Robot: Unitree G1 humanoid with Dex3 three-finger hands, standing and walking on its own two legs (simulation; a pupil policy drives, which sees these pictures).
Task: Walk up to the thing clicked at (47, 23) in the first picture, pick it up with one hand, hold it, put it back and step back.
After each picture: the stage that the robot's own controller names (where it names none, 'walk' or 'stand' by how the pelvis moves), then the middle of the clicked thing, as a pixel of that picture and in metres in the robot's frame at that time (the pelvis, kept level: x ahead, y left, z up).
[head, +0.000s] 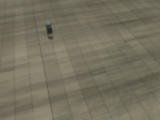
stand; (49, 30) +1.71 +0.49 -0.65
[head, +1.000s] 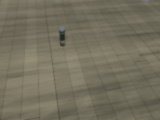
walk; (62, 36) +1.60 +0.25 -0.63
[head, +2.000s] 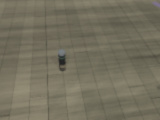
walk; (62, 60) +1.10 +0.21 -0.64
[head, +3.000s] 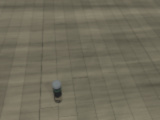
walk; (57, 92) +0.74 +0.21 -0.65
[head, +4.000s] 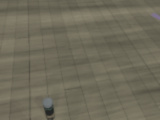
stand; (49, 109) +0.57 +0.23 -0.64
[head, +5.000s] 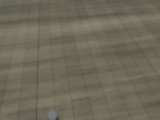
stand; out of the picture +0.52 +0.25 -0.65
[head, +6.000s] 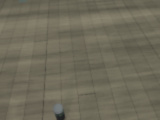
stand; (60, 115) +0.53 +0.22 -0.64
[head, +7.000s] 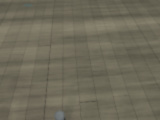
stand; out of the picture +0.51 +0.20 -0.66
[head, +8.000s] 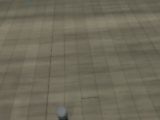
stand; (63, 118) +0.53 +0.21 -0.66
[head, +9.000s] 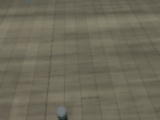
stand; (62, 118) +0.52 +0.20 -0.65
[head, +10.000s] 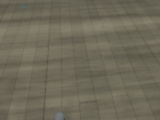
stand; out of the picture +0.50 +0.21 -0.66
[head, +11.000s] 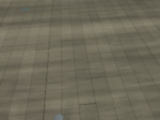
stand; out of the picture +0.50 +0.22 -0.66
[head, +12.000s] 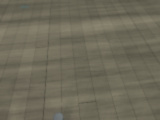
stand; out of the picture +0.49 +0.22 -0.66
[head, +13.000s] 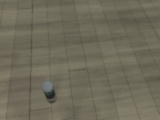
go down; (49, 92) +0.54 +0.22 -0.56
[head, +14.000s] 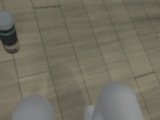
go down; (8, 35) +0.60 +0.24 -0.25
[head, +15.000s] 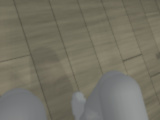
close in; out of the picture +0.59 +0.27 -0.21
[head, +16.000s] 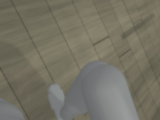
close in; out of the picture +0.58 +0.30 -0.18
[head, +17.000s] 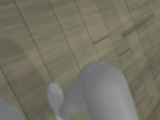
lift; out of the picture +0.55 +0.27 -0.19
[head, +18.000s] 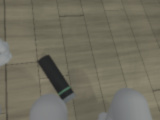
lift; (56, 78) +0.44 +0.10 -0.34
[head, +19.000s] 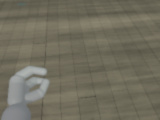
close; out of the picture +0.37 +0.08 -0.69
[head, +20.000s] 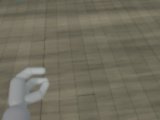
hold; out of the picture +0.37 +0.08 -0.70
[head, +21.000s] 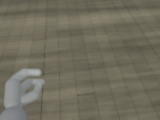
hold; out of the picture +0.37 +0.07 -0.70
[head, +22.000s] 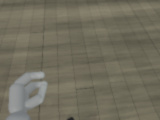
crouch; out of the picture +0.38 +0.06 -0.70
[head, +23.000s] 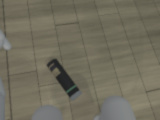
crouch; (64, 79) +0.46 +0.04 -0.45
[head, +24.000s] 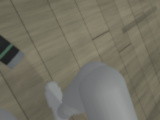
lower; out of the picture +0.50 +0.10 -0.28
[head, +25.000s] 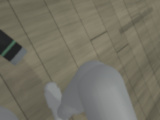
lower; out of the picture +0.52 +0.09 -0.28
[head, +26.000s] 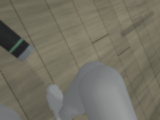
lower; out of the picture +0.53 +0.07 -0.28
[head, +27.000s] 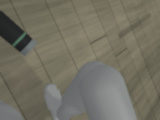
lower; (2, 25) +0.55 +0.05 -0.28
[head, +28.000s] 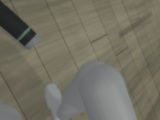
loosen; (8, 19) +0.57 +0.03 -0.28
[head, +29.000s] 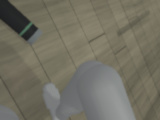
withdraw; (10, 15) +0.59 +0.01 -0.28
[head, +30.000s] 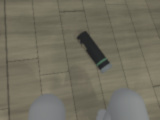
walk; (94, 52) +0.59 -0.10 -0.37
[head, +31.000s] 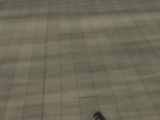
stand; out of the picture +0.50 -0.15 -0.68
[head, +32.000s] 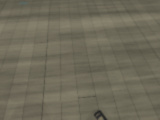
stand; out of the picture +0.51 -0.15 -0.69
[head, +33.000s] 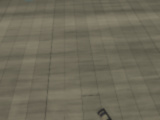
stand; out of the picture +0.51 -0.16 -0.71
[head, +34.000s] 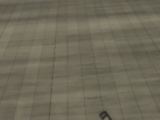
walk; out of the picture +0.52 -0.16 -0.74
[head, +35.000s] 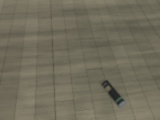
walk; (113, 93) +0.68 -0.27 -0.72
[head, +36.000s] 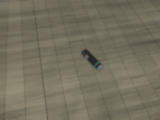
walk; (92, 59) +0.97 -0.08 -0.72
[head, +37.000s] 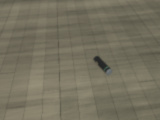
stand; (102, 65) +1.16 -0.12 -0.73
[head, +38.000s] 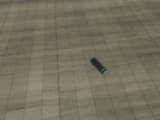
stand; (99, 66) +1.15 -0.12 -0.74
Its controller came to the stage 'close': yes
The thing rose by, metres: 0.00
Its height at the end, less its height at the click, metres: -0.09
